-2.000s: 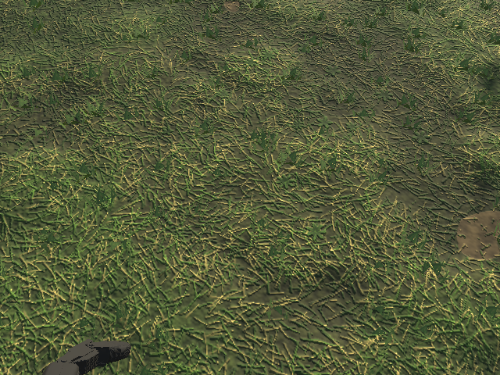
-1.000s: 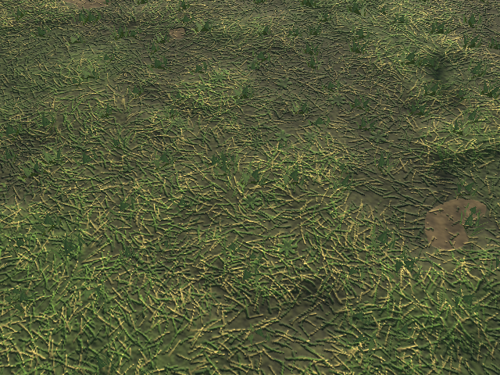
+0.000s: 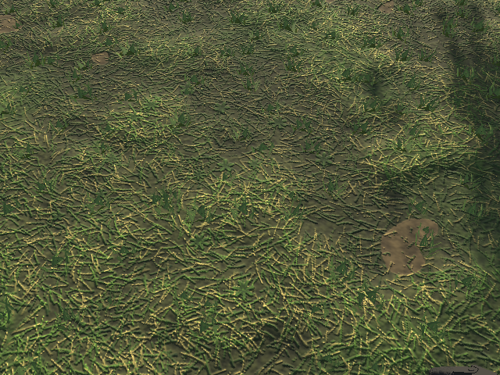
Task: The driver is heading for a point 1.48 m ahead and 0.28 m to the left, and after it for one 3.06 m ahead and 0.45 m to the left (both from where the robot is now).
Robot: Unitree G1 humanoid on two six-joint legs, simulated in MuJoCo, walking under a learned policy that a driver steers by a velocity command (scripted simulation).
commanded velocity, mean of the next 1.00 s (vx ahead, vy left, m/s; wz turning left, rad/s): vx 0.49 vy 0.00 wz -0.01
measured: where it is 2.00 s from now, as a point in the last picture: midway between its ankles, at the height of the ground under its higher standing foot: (267, 177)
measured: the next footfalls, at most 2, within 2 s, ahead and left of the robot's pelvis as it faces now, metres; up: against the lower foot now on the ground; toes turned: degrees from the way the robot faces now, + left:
left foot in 0.02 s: +0.18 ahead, +0.10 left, +0.00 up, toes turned +3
right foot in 0.58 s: +0.49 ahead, -0.07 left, +0.00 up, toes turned -3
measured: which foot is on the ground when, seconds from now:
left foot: up 0.00-0.00, down 0.02-0.58, up 0.60-1.00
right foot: down 0.00-0.04, up 0.06-0.56, down 0.58-1.00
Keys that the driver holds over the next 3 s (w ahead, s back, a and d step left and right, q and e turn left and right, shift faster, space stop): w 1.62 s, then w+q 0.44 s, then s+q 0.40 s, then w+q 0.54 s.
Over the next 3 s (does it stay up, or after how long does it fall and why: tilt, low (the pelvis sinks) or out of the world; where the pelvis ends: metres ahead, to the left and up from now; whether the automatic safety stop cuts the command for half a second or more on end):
stays up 1.29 0.06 0.02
